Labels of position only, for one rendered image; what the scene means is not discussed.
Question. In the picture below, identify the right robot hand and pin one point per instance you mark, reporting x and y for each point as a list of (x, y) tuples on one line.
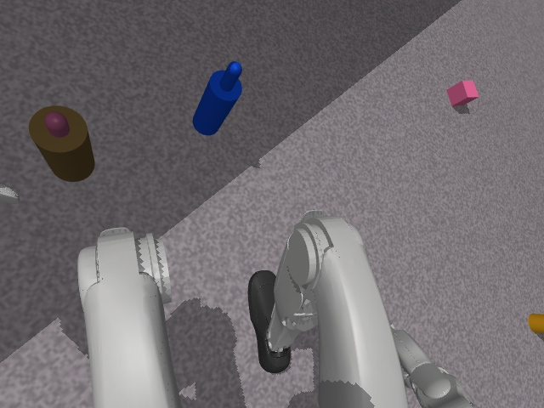
[(411, 354)]

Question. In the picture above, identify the right robot foot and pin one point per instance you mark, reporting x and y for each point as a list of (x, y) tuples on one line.
[(261, 301)]

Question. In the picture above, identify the left robot hand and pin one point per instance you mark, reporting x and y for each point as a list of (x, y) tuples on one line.
[(8, 195)]

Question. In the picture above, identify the right robot arm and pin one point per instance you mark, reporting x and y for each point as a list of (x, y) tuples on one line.
[(434, 387)]

